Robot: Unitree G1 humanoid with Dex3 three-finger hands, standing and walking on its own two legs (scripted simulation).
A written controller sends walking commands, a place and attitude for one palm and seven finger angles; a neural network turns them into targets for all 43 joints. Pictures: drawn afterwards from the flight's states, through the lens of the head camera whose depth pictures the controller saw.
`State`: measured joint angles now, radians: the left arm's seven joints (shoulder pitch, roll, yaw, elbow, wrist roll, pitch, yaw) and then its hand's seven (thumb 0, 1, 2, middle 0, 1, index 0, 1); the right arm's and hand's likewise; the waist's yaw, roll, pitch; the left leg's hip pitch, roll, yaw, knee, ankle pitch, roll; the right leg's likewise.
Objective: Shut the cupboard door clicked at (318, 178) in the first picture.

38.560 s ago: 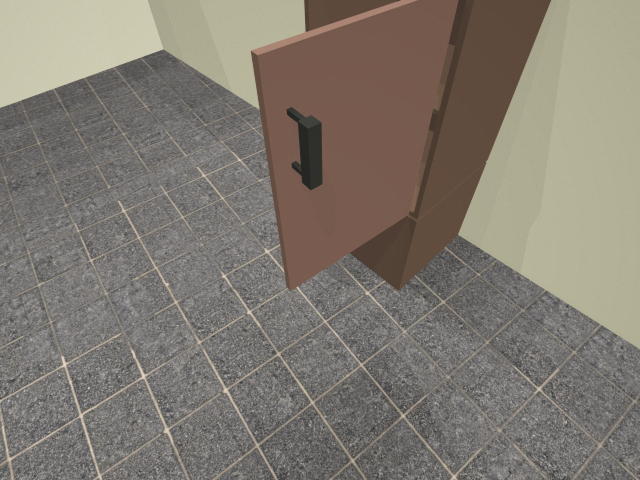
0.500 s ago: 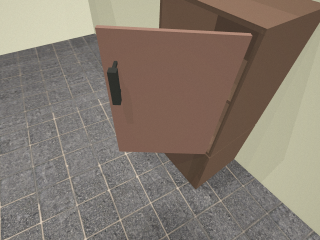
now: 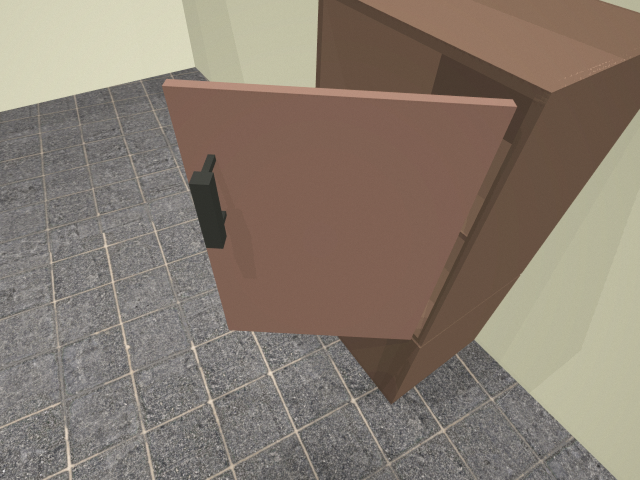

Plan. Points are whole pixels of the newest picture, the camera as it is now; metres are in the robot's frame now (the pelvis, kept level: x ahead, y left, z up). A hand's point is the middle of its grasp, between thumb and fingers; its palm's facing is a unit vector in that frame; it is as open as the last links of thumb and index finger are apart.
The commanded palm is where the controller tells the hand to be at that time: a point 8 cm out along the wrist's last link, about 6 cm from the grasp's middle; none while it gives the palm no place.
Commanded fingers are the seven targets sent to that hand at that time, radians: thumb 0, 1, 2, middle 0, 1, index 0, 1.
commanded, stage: come to a stop and stand still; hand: left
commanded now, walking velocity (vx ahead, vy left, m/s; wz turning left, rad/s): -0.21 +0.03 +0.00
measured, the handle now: (213, 201) +0.46 +0.18 +0.09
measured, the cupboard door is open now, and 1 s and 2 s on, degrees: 53 53 53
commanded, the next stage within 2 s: look again from close up in 1.22 s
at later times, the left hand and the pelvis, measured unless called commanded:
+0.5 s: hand out of the picture +0.04 +0.18 -0.17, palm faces +0.04 -0.96 -0.29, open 7.4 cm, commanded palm none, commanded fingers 0.00 0.90 0.90 -0.20 -0.30 -0.20 -0.30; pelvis -0.01 -0.02 -0.01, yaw -1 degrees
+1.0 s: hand out of the picture +0.00 +0.18 -0.18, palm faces +0.02 -0.99 -0.17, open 7.4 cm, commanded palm none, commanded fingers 0.00 0.90 0.90 -0.20 -0.30 -0.20 -0.30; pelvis -0.01 +0.01 +0.00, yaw -1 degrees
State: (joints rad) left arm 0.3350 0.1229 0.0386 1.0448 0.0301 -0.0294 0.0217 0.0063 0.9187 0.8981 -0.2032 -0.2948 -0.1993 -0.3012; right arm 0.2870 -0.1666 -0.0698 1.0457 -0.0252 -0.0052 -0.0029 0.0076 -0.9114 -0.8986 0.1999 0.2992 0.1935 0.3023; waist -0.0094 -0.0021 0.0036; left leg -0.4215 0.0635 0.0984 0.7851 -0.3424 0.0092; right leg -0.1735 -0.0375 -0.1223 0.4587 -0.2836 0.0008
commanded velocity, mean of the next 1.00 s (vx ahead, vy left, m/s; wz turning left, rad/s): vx -0.01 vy -0.01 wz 0.00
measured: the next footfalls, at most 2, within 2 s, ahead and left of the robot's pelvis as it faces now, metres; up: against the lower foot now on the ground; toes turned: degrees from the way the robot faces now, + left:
left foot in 0.04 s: +0.09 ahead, +0.11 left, +0.00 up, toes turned +6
right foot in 0.44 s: +0.01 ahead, -0.11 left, +0.00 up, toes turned -1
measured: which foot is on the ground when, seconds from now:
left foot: up 0.00-0.02, down 0.04-0.44, up 0.46-0.74, down 0.76-1.00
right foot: down 0.00-0.18, up 0.20-0.42, down 0.44-1.00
